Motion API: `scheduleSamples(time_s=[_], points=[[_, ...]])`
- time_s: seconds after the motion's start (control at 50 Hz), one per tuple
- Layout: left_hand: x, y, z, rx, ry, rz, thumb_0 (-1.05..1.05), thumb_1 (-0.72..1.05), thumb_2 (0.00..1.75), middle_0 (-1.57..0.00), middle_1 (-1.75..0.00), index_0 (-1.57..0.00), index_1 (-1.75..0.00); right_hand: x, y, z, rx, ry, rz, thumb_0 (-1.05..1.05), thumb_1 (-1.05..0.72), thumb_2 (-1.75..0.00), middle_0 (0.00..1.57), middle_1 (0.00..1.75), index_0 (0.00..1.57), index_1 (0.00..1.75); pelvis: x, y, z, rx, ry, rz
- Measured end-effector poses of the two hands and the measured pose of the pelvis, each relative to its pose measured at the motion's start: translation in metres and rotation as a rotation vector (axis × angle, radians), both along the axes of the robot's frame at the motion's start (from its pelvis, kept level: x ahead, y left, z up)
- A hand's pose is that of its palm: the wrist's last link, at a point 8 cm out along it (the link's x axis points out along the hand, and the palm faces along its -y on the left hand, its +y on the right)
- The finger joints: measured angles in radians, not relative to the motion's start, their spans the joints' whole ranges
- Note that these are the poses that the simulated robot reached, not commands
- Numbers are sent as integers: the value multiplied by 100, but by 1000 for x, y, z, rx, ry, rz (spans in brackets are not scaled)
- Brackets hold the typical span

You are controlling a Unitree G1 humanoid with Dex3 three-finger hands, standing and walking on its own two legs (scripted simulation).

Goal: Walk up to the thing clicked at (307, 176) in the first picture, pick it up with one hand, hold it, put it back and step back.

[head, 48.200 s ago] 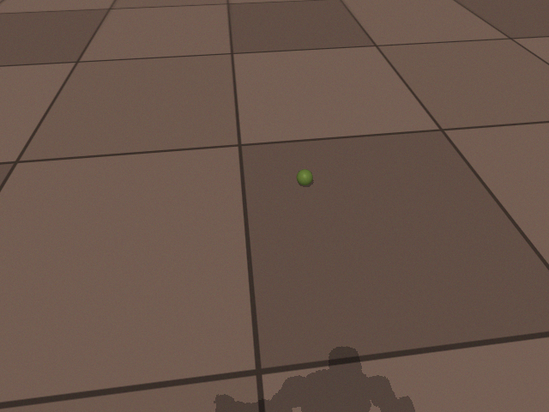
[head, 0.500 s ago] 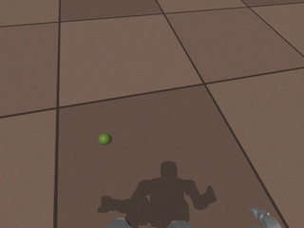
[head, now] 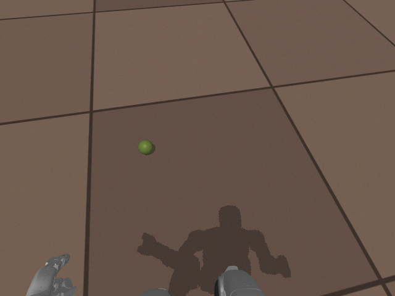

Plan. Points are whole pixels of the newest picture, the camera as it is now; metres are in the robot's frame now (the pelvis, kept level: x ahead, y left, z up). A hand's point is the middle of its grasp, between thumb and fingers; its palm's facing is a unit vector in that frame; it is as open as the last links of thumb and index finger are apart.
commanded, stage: step back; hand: left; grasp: from above
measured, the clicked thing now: (145, 146) +0.90 +0.30 -0.71
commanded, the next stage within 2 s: stand in 1.46 s
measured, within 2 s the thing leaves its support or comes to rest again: neither
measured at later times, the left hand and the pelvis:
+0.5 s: hand out of the picture -0.09 +0.24 -0.12, palm faces -0.03 -0.89 -0.45, open 7.4 cm; pelvis -0.16 -0.03 +0.01, yaw -2 degrees
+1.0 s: hand out of the picture -0.12 +0.23 -0.13, palm faces +0.04 -0.92 -0.40, open 7.4 cm; pelvis -0.17 -0.04 +0.01, yaw +1 degrees
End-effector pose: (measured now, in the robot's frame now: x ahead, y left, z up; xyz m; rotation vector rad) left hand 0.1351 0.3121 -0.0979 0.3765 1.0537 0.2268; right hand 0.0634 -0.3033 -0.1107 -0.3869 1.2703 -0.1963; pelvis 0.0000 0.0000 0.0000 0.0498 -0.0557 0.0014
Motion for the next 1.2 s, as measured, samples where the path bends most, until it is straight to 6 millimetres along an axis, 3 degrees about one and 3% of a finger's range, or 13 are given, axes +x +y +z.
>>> scheduleSamples(time_s=[0.08, 0.16, 0.28, 0.32, 0.42, 0.58, 0.64, 0.72, 0.84, 0.96, 1.08, 1.2], points=[[-34, -9, 1, -42, 41, 9, 0, 90, 90, -20, -30, -20, -30, -21, 0, 16, -8, -28, 10, 1, -90, -90, 20, 30, 21, 30, -23, -1, 11, -63, 11, 8], [-74, -14, 0, -48, 77, 6, 0, 90, 90, -21, -30, -20, -30, -27, -10, 27, -25, -96, 14, 1, -90, -90, 21, 30, 21, 30, -49, -8, 14, -69, 32, -25], [-138, -25, -9, 2, 128, -13, 0, 90, 90, -21, -30, -20, -30, -41, -36, 15, -16, -198, 20, 0, -90, -90, 20, 30, 21, 30, -100, -25, -1, -58, 26, -77], [-164, -33, -6, 7, 148, -9, 0, 90, 90, -20, -30, -20, -30, -55, -43, 9, -5, -205, 3, 0, -90, -90, 20, 30, 21, 30, -117, -28, -2, -104, 0, -59], [-216, -37, 12, 23, 170, 20, 0, 90, 89, -21, -30, -20, -30, -101, -42, 9, 37, -166, -34, 0, -91, -90, 20, 30, 20, 30, -140, -33, 10, -25, 9, -72], [-248, -12, 20, 49, 84, 56, 0, 90, 89, -21, -31, -21, -30, -176, -35, -6, 34, -19, 5, 0, -91, -90, 20, 30, 20, 30, -175, -23, 6, -47, 24, 17], [-259, 0, 14, 41, 79, 74, 0, 90, 90, -21, -30, -20, -30, -195, -23, -4, 36, 5, 4, 0, -91, -90, 20, 30, 20, 30, -185, -18, 5, -10, 0, 19], [-273, 0, 11, 5, 126, 85, 0, 90, 90, -20, -30, -20, -30, -210, -14, 8, 49, -23, -14, 1, -91, -90, 20, 30, 21, 30, -185, -15, 14, -37, 4, 24], [-275, -10, 10, -18, 153, 65, 0, 90, 90, -20, -30, -20, -30, -207, -26, 16, 41, -55, -24, 1, -90, -90, 21, 30, 21, 30, -183, -26, 17, -38, 12, 10], [-269, -34, 6, -1, 127, 75, 0, 90, 90, -20, -30, -20, -30, -182, -52, 1, 24, -56, -26, 0, -90, -90, 20, 30, 21, 30, -171, -42, 6, -70, 4, 11], [-268, -45, 17, -17, 122, 115, 0, 90, 90, -21, -30, -20, -30, -144, -51, 7, 39, -70, 30, 0, -91, -90, 20, 30, 20, 30, -155, -42, 17, -47, 6, 25], [-257, -34, 13, -10, 148, 127, 0, 90, 90, -21, -31, -20, -30, -113, -36, 4, 45, -69, 58, 0, -91, -90, 20, 30, 20, 30, -139, -33, 14, -45, 5, 40]])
